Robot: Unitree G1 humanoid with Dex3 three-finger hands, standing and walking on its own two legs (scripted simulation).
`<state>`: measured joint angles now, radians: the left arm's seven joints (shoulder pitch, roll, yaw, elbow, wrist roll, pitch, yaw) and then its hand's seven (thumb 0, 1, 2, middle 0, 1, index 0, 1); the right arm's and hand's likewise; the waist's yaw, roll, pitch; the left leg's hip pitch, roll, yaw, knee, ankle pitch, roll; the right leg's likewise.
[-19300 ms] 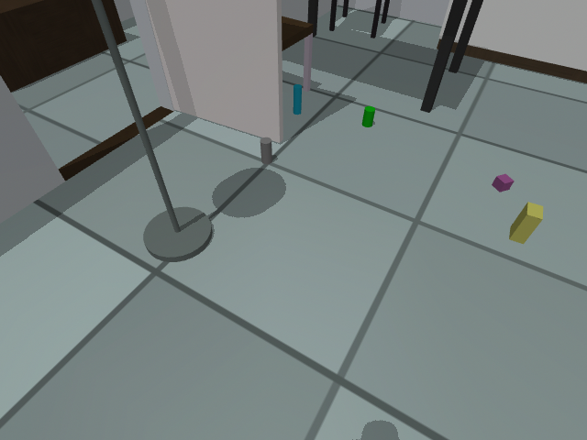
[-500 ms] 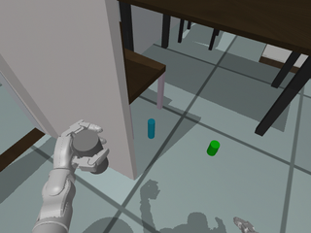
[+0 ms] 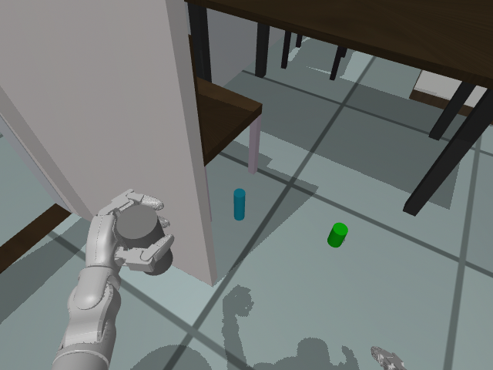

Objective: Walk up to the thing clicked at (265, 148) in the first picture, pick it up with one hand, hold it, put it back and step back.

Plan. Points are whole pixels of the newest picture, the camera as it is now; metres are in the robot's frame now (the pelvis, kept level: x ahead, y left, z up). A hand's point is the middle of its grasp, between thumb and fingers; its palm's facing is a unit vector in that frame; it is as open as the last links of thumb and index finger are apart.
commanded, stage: hold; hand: left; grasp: from the side
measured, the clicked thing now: (147, 242) +0.33 +0.18 +0.02
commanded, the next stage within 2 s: crouch in 0.52 s
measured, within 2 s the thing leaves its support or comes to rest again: neither
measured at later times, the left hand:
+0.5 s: hand (148, 233) +0.33 +0.17 +0.05, palm faces +0.06 -1.00 +0.01, open 8.1 cm
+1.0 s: hand (155, 252) +0.34 +0.17 -0.02, palm faces +0.09 -1.00 +0.01, open 8.1 cm
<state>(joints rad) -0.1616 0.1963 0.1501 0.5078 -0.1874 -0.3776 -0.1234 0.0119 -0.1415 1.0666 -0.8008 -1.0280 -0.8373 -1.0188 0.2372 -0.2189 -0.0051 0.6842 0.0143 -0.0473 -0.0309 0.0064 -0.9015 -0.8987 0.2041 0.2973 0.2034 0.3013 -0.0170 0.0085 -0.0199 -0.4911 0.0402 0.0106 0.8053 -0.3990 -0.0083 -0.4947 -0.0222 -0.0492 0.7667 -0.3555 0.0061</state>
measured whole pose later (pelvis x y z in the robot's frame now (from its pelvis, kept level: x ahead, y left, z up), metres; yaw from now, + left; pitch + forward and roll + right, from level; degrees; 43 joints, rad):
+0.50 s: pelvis +0.01 +0.00 +0.00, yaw +0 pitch +5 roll -1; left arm -0.15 0.19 0.15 0.49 -0.19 -0.38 -0.12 0.01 -0.14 1.06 -0.80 -1.03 -0.84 -1.02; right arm 0.23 -0.22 -0.01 0.68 0.01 -0.05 -0.03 0.01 -0.90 -0.90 0.20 0.30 0.20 0.30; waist -0.02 0.01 -0.02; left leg -0.49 0.04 0.01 0.81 -0.41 -0.01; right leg -0.50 -0.02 -0.05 0.77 -0.36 0.00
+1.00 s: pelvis -0.01 +0.00 -0.03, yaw +0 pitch +12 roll -1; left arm -0.25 0.20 0.20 0.70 -0.16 -0.53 -0.12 0.01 -0.14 1.06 -0.79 -1.03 -0.83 -1.03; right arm 0.21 -0.23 -0.02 0.68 -0.02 -0.06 0.01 0.00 -0.87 -0.90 0.20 0.30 0.20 0.30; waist -0.04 -0.01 -0.05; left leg -0.75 0.04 0.00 1.00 -0.46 -0.01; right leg -0.75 -0.03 -0.05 0.97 -0.42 0.00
